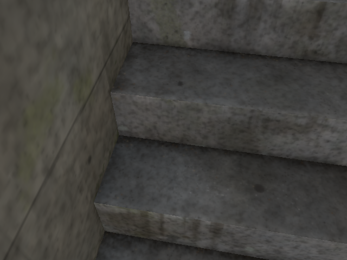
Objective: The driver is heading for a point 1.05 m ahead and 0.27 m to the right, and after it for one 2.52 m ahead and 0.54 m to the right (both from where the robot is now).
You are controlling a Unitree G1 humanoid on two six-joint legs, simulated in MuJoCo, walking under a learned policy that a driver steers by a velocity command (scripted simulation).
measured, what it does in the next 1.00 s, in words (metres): climbs, turning right: right foot, then left foot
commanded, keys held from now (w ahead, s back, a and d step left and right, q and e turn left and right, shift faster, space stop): e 0.66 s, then w+e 0.06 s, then w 0.28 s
